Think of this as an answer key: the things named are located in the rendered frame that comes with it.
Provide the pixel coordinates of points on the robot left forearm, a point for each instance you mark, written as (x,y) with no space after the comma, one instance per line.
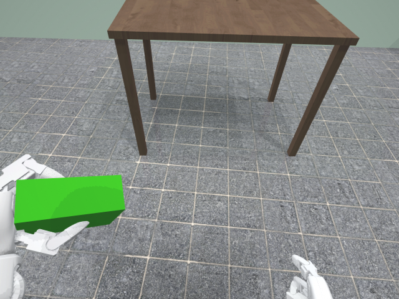
(12,284)

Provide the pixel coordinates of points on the left robot hand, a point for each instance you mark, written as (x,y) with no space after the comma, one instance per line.
(41,242)

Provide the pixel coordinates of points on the table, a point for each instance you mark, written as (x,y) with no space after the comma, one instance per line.
(284,22)

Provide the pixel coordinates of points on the right robot hand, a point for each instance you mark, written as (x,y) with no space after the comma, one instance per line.
(315,287)

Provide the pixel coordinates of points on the sponge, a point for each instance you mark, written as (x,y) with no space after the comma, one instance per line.
(54,204)

